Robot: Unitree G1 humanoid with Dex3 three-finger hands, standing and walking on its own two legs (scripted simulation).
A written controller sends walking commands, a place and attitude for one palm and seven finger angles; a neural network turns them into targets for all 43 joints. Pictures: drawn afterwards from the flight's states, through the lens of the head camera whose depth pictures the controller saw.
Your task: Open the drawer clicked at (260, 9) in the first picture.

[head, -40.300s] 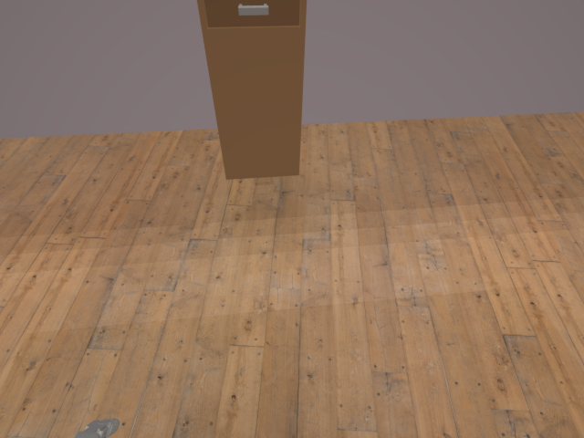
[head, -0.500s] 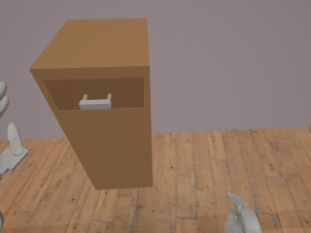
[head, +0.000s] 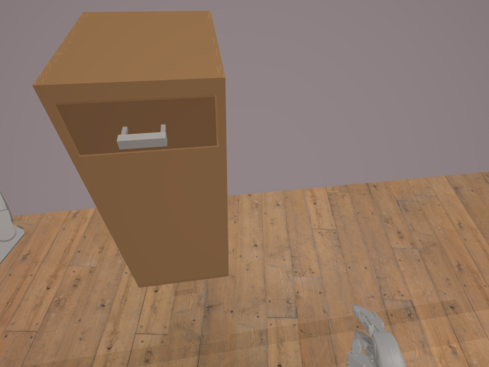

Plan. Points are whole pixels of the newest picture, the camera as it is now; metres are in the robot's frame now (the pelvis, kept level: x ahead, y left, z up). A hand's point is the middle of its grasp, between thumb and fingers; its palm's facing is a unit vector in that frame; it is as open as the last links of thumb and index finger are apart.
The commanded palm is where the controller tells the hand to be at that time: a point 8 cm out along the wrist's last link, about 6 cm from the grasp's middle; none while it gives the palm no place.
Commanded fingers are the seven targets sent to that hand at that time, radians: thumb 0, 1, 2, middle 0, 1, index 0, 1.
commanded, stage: step back with the hand held close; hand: left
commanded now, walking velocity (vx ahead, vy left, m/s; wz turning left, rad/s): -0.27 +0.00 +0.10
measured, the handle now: (143, 134) +0.58 +0.26 +0.06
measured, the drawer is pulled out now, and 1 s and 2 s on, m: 0.00 0.00 0.00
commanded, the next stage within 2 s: stop stepping back and stand still in 0.40 s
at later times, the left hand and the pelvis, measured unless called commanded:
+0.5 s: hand out of the picture +0.06 +0.23 +0.23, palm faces +0.40 -0.82 -0.42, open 7.4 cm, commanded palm -0.02 +0.27 +0.25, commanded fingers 0.00 0.90 0.90 -0.20 -0.30 -0.20 -0.30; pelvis -0.15 +0.00 +0.00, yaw -1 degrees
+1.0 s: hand out of the picture -0.05 +0.26 +0.24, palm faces +0.49 -0.80 -0.36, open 7.4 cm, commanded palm -0.12 +0.30 +0.25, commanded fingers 0.00 0.90 0.90 -0.20 -0.30 -0.20 -0.30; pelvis -0.24 +0.02 +0.02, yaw +1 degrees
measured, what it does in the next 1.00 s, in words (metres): walks backwards: right foot, then left foot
